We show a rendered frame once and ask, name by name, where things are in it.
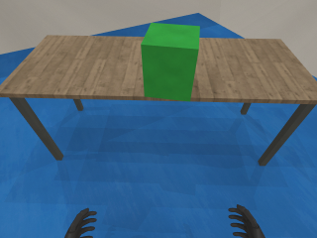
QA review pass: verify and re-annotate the table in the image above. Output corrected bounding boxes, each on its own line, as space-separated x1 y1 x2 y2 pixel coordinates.
0 35 317 167

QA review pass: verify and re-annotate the left robot hand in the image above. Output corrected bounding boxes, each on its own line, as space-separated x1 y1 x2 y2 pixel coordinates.
64 207 97 238

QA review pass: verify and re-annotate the carton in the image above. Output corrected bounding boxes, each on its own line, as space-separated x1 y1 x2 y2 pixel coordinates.
141 23 200 102

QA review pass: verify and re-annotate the right robot hand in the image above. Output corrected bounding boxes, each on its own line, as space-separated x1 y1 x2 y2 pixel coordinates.
228 204 265 238

